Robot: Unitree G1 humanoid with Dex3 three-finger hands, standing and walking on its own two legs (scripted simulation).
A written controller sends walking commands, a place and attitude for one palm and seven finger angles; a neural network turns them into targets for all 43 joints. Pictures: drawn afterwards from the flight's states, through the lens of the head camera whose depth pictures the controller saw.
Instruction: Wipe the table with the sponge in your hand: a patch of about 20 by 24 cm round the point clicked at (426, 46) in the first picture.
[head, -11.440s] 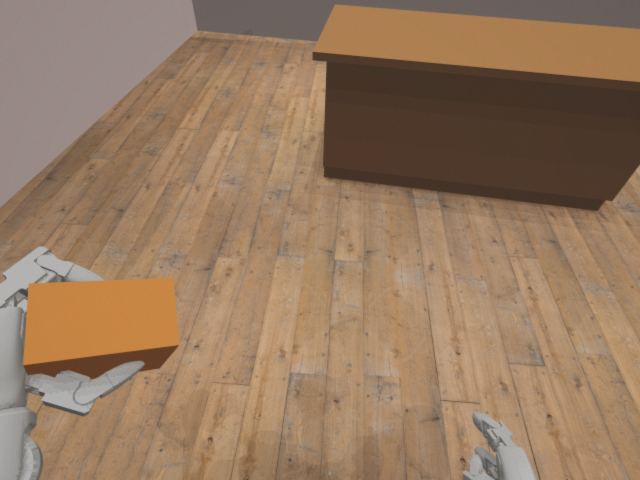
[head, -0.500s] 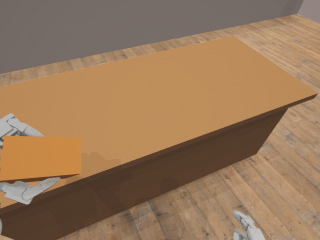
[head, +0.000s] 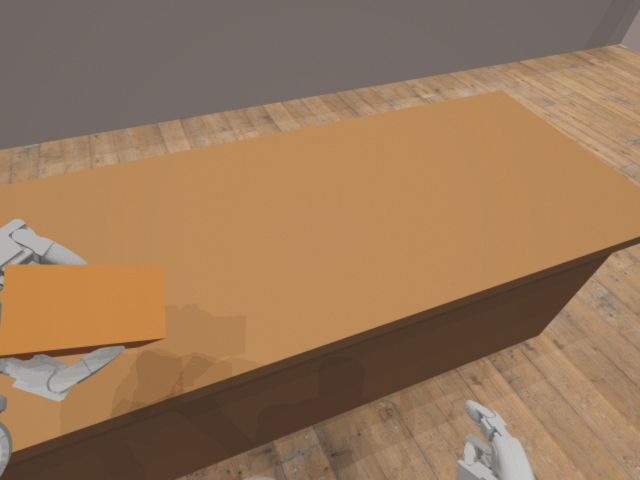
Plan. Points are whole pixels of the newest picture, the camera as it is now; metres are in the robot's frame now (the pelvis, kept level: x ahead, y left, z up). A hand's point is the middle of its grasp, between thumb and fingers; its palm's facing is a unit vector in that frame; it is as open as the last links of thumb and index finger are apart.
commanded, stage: shuffle to correct the standing spot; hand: left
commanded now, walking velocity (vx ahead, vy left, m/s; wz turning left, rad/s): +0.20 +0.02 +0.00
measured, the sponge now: (106, 312) +0.23 +0.22 +0.17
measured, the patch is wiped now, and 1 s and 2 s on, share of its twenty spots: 0.00 0.00 0.00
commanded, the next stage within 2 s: come to a stop and stand still in 0.96 s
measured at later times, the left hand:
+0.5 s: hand (41, 304) +0.22 +0.27 +0.18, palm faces +0.41 -0.81 -0.42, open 10.1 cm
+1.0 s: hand (65, 301) +0.24 +0.26 +0.16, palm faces +0.44 -0.83 -0.34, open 10.1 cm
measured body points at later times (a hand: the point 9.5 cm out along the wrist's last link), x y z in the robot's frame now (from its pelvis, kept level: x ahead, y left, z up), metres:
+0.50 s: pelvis +0.02 +0.01 +0.01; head +0.01 +0.01 +0.46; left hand +0.19 +0.31 +0.21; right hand +0.17 -0.22 -0.08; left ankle +0.04 +0.12 -0.68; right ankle +0.05 -0.07 -0.73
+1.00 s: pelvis +0.03 +0.01 +0.00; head +0.02 +0.01 +0.45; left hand +0.21 +0.31 +0.18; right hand +0.19 -0.21 -0.09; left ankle +0.05 +0.13 -0.73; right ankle +0.06 -0.07 -0.73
